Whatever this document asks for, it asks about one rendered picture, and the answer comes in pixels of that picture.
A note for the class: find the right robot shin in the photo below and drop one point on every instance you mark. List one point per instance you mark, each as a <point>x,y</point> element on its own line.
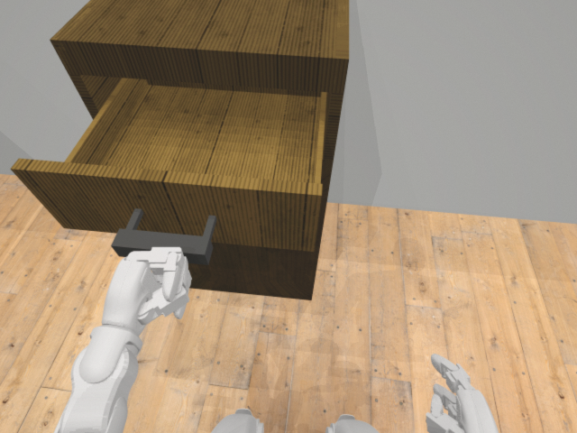
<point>346,416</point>

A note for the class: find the cabinet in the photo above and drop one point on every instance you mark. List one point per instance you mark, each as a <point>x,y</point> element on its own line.
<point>284,44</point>

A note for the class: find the robot left forearm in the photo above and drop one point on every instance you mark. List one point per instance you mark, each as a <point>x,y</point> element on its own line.
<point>102,377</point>

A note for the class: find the left robot thigh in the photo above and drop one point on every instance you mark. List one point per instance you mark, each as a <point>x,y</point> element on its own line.
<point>239,423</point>

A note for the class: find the robot left hand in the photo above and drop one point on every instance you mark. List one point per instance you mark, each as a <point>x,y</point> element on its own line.
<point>161,273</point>

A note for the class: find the handle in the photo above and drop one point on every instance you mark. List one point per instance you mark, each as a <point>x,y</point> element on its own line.
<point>197,249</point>

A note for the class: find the drawer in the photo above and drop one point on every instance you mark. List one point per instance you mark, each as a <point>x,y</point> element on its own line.
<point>184,151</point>

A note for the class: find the robot right hand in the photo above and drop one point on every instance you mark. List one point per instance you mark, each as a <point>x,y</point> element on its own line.
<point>468,411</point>

